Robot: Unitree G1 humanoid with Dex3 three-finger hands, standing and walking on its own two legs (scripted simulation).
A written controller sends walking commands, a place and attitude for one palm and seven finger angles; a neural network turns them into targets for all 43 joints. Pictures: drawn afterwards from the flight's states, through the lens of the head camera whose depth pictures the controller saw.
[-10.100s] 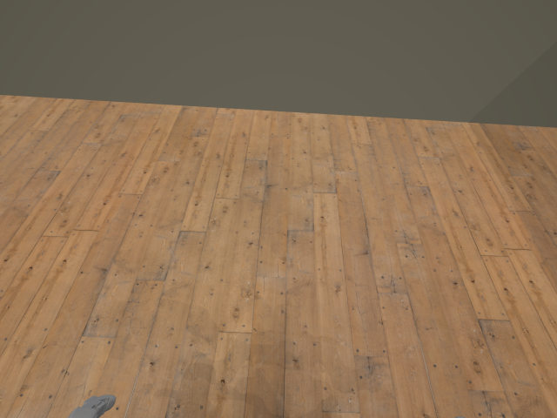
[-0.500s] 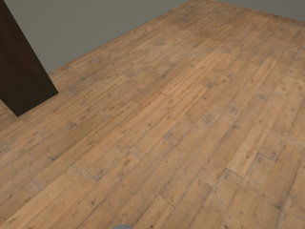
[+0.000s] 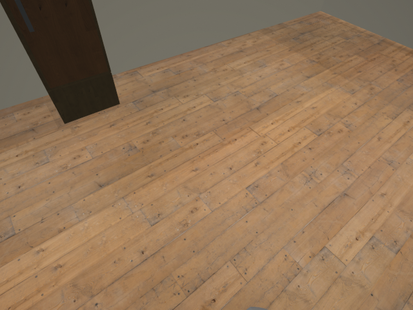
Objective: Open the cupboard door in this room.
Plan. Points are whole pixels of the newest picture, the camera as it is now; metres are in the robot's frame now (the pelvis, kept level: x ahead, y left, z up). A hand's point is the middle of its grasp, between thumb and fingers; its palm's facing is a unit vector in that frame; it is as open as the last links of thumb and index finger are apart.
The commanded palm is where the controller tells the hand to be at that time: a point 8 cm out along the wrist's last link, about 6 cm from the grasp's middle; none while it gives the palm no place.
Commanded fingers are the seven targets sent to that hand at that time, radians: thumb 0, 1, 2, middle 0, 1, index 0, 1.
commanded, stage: turn or walk to find it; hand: left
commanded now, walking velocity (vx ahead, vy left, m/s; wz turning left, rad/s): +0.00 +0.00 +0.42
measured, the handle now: (23, 14) +1.33 +0.97 -0.05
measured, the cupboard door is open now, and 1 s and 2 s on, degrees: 0 0 0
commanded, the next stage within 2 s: stand and wait in 0.12 s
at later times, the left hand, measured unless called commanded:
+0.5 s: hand out of the picture -0.02 +0.13 -0.15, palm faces +0.22 -0.94 -0.26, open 7.3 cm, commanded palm none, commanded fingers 0.00 0.90 0.90 -0.20 -0.30 -0.20 -0.30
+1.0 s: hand out of the picture -0.13 +0.20 -0.17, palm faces +0.40 -0.89 -0.22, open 7.4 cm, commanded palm none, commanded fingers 0.00 0.90 0.90 -0.20 -0.30 -0.20 -0.30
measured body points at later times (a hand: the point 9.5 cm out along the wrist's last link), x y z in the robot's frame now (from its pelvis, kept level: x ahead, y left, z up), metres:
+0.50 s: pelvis -0.05 -0.06 +0.00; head -0.03 -0.09 +0.45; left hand -0.04 +0.18 -0.13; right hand +0.00 -0.31 -0.17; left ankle -0.12 +0.10 -0.66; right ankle +0.00 -0.14 -0.74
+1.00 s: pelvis -0.09 -0.01 +0.00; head -0.10 +0.00 +0.45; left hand -0.15 +0.25 -0.15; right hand +0.04 -0.21 -0.14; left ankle -0.14 +0.06 -0.74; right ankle -0.03 -0.15 -0.66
